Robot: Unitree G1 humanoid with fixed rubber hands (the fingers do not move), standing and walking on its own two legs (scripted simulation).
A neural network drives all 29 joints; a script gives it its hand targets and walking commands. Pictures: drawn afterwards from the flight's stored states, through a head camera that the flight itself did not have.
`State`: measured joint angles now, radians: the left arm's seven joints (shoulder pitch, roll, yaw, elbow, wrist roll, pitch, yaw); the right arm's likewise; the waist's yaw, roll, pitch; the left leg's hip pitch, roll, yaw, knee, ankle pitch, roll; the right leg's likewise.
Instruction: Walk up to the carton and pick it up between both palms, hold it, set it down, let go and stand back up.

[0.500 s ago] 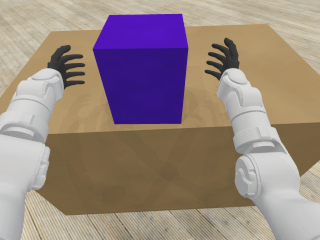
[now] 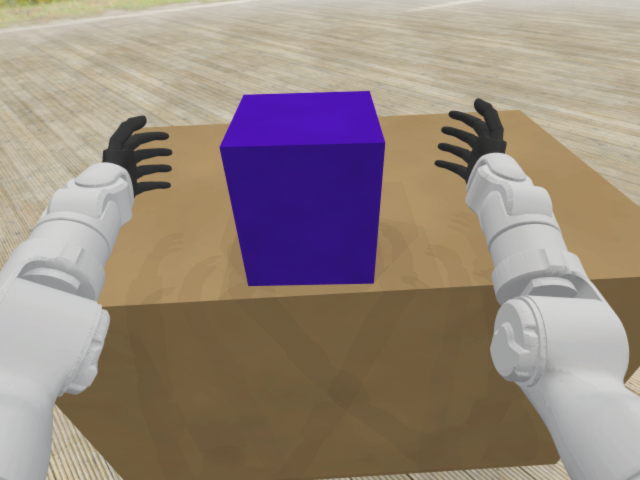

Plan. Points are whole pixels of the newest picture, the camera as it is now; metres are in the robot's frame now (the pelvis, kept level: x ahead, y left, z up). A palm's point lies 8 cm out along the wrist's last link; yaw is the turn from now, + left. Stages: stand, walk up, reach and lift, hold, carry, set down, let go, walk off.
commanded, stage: reach and lift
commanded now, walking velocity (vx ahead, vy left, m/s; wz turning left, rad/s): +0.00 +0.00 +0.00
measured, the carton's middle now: (308, 189) +0.54 -0.03 +0.14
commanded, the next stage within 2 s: none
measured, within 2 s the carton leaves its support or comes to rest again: neither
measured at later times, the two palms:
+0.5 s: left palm (157, 194) +0.43 +0.17 +0.22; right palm (486, 214) +0.38 -0.26 +0.18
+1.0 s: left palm (179, 131) +0.49 +0.13 +0.28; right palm (439, 159) +0.42 -0.20 +0.24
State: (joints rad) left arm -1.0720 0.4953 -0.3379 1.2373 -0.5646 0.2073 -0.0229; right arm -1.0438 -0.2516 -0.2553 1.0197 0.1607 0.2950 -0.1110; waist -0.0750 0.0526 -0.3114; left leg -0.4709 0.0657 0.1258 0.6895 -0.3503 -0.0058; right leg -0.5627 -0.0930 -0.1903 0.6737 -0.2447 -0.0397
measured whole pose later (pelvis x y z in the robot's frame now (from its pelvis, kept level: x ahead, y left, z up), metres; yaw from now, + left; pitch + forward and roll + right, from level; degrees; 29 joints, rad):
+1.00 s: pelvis -0.02 +0.00 +0.02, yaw +1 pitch +13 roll +0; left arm -1.59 0.42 -0.11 1.76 -0.29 0.01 -0.09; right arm -1.29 -0.07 -0.51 1.17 -0.15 0.25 -0.12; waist -0.24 -0.01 -0.19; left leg -0.51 0.00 0.02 0.44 -0.16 0.00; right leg -0.55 -0.05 -0.16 0.37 -0.05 -0.04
